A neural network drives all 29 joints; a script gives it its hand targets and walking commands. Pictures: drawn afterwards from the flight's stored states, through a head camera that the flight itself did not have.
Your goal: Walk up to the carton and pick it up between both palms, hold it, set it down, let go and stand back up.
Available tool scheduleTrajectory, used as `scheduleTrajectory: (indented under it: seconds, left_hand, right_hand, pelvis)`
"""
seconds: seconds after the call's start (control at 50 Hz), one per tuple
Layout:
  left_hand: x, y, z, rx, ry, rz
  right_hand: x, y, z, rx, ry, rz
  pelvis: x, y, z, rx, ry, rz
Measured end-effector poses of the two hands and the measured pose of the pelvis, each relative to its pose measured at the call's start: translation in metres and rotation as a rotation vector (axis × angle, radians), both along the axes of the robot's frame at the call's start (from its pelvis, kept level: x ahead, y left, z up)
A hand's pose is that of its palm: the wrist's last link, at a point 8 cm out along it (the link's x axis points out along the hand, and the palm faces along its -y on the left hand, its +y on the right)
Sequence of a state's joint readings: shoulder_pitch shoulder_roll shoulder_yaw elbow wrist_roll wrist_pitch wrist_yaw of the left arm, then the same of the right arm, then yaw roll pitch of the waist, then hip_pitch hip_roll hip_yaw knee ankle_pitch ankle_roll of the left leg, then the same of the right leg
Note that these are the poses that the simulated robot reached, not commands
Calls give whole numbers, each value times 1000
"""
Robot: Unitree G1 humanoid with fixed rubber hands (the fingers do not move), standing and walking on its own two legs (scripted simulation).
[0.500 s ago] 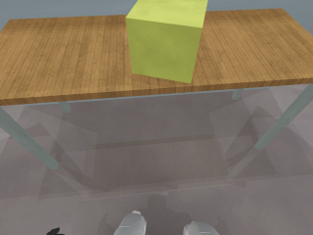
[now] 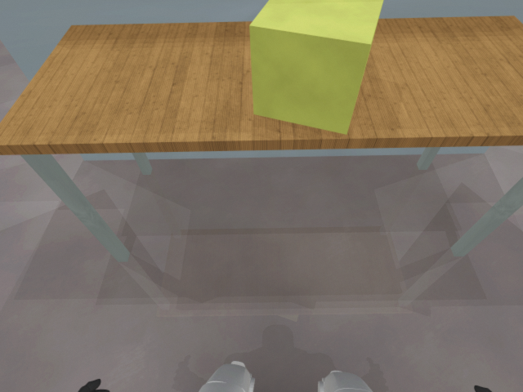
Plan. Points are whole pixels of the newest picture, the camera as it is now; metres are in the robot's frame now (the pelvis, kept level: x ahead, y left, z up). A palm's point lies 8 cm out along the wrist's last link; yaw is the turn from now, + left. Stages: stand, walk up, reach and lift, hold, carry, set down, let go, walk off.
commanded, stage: walk up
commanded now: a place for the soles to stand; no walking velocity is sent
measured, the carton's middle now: (316, 54) +0.79 -0.07 +0.07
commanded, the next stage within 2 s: none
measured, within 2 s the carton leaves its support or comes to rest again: neither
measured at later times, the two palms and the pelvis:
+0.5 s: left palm out of the picture +0.03 +0.33 -0.10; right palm out of the picture +0.06 -0.31 -0.10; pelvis -0.03 +0.00 +0.01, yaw +2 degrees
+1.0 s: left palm out of the picture +0.02 +0.32 -0.09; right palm out of the picture +0.06 -0.31 -0.10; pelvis -0.03 +0.00 +0.01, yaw +2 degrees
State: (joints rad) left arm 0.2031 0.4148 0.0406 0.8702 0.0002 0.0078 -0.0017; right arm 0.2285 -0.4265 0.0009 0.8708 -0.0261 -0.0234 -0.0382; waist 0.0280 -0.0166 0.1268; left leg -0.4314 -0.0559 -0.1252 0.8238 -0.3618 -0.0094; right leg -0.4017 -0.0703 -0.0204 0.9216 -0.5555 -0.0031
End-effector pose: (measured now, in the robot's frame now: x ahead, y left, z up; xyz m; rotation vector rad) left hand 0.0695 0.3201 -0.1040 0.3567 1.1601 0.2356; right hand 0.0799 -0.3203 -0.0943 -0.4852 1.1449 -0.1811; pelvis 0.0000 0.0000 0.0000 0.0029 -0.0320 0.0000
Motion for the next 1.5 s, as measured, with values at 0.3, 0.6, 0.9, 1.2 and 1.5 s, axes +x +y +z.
scheduleTrajectory:
  seconds: [0.3, 0.6, 0.9, 1.2, 1.5]
  left_hand:
    - [-22, 9, 3, -3, 5, 22]
    - [-43, 10, 8, 4, 5, 37]
    - [-47, 8, 8, 6, 16, 45]
    - [-41, 2, 15, 17, 2, 43]
    - [-42, 3, 15, 13, 4, 49]
  right_hand:
    - [-12, 12, 2, 13, 18, 9]
    - [-21, 14, 1, 32, 10, 22]
    - [-24, 11, -1, 39, 23, 20]
    - [-18, 6, -3, 53, 21, 26]
    - [-15, 8, -3, 52, 24, 33]
  pelvis:
    - [-16, 8, 5, -13, -1, 18]
    - [-32, 7, 7, -14, -7, 30]
    - [-33, 4, 7, -10, -8, 33]
    - [-31, -3, 9, -2, -1, 39]
    - [-30, -2, 9, -5, 3, 45]
